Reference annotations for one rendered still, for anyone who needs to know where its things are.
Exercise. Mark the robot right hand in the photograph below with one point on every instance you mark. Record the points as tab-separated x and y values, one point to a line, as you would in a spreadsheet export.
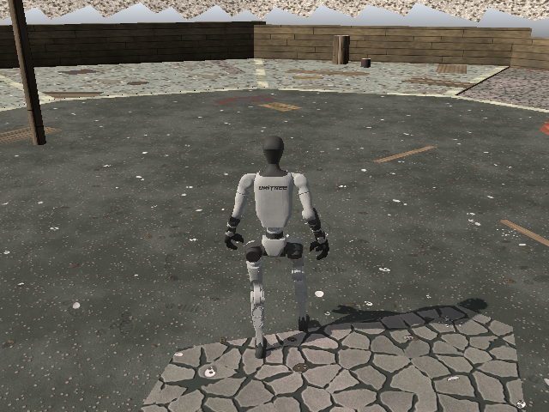
324	246

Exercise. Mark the robot left hand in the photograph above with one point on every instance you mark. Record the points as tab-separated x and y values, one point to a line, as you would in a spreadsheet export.
236	237

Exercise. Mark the robot left upper arm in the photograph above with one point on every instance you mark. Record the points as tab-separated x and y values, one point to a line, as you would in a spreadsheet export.
246	182

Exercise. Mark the robot left forearm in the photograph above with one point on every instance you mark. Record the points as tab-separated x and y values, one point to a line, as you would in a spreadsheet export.
232	224

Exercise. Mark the robot right forearm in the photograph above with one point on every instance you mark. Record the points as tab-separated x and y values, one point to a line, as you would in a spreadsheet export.
317	228

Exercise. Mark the robot head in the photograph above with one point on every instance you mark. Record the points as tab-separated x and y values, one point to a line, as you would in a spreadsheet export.
273	147

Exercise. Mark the robot right upper arm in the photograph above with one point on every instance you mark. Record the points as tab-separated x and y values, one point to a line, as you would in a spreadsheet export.
305	196

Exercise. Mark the robot right shin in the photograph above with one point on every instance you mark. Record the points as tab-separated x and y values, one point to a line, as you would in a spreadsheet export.
301	294

